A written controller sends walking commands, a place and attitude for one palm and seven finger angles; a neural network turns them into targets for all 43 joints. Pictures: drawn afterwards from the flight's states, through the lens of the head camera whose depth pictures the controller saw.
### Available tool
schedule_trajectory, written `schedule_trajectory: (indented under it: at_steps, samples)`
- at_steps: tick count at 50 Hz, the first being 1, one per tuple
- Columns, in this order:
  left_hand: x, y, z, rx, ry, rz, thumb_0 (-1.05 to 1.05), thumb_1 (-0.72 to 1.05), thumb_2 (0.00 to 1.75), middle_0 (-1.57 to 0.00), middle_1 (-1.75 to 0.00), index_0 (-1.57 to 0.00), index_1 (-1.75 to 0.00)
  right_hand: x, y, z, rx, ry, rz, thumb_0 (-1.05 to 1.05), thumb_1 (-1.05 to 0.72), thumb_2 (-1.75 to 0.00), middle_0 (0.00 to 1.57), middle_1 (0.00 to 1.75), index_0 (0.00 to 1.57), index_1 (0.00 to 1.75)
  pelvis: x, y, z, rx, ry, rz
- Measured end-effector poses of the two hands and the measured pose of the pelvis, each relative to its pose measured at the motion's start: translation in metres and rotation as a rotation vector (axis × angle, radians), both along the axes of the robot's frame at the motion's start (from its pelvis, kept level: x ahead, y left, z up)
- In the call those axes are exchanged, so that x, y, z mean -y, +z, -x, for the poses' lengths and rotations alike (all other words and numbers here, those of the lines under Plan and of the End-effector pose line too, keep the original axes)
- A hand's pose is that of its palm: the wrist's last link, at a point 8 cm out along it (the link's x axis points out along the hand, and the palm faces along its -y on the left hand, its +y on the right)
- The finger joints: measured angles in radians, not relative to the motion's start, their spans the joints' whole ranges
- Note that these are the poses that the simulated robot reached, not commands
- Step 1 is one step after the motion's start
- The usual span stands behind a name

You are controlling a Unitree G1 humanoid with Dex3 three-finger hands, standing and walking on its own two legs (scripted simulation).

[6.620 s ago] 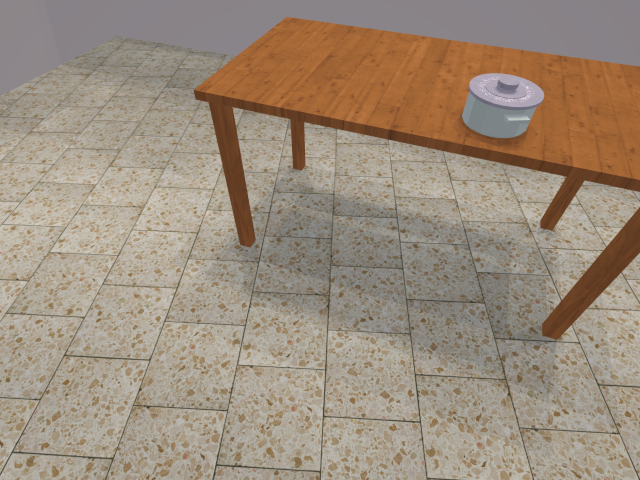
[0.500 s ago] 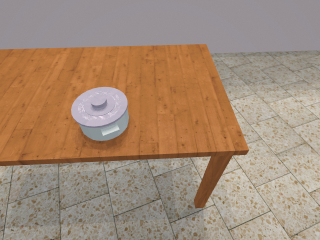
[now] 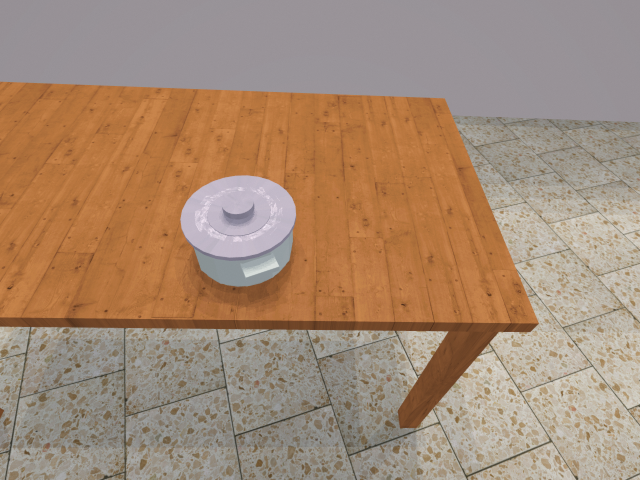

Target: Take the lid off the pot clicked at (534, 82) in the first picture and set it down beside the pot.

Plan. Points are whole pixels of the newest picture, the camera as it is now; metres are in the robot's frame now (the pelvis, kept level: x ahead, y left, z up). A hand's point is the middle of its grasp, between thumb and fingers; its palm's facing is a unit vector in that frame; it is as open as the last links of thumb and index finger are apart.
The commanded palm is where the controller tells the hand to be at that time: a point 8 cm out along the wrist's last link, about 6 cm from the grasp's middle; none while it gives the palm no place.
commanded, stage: look again from close up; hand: left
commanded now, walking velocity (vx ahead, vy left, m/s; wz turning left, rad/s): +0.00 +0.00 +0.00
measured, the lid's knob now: (238, 205) +0.49 +0.17 +0.04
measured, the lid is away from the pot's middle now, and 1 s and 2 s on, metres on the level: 0.00 0.00 0.00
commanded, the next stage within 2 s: lift the closed hand beside the body in 0.44 s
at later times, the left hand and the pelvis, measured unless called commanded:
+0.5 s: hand out of the picture +0.00 +0.16 -0.18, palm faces +0.02 -0.98 -0.18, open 7.4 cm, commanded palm none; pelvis +0.00 -0.01 +0.00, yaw +0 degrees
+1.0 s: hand out of the picture +0.09 +0.18 -0.05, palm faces +0.24 -0.93 -0.26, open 3.9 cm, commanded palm +0.06 +0.23 -0.02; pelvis -0.03 -0.04 +0.00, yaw +2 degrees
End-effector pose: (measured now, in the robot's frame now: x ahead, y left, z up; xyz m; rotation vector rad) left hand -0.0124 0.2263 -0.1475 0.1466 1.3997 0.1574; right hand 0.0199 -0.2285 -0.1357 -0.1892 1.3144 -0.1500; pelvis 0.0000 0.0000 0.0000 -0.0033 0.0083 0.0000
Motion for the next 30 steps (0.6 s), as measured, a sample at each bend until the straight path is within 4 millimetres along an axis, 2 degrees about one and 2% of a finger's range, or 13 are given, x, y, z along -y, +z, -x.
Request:
schedule_trajectory:
  at_steps: [12,19,28,29,30]
  samples:
    - [0.005,0.0,-0.01,0.014,-0.003,0.009,0.0,0.91,0.9,-0.2,-0.29,-0.19,-0.3,0.001,0.001,-0.007,-0.003,0.001,0.001,0.01,-0.93,-0.9,0.2,0.3,0.2,0.3,0.001,0.001,-0.004,0.013,0.001,-0.003]
    - [0.01,0.0,-0.012,0.02,-0.007,0.016,0.0,0.91,0.9,-0.2,-0.29,-0.19,-0.3,0.003,0.001,-0.001,-0.021,-0.004,-0.003,0.01,-0.93,-0.9,0.2,0.3,0.2,0.3,0.004,0.002,-0.004,0.014,0.001,-0.005]
    - [0.015,0.001,-0.005,0.004,-0.012,0.014,0.0,0.91,0.9,-0.2,-0.29,-0.2,-0.3,0.004,0.0,0.012,-0.054,-0.015,-0.011,0.01,-0.92,-0.9,0.2,0.3,0.2,0.3,0.008,0.003,-0.002,0.011,0.0,0.001]
    - [0.015,0.005,-0.012,0.046,0.007,0.011,0.0,0.91,0.9,-0.21,-0.3,-0.2,-0.3,0.005,0.002,0.011,-0.026,-0.017,-0.015,0.01,-0.93,-0.9,0.2,0.3,0.2,0.3,0.008,0.003,-0.001,0.011,0.003,0.002]
    - [0.01,0.016,-0.028,0.144,0.021,-0.019,0.01,0.92,0.9,-0.21,-0.3,-0.2,-0.3,0.007,0.005,0.006,0.028,-0.006,-0.013,0.01,-0.93,-0.9,0.2,0.3,0.2,0.3,0.008,0.002,0.001,0.015,0.006,0.0]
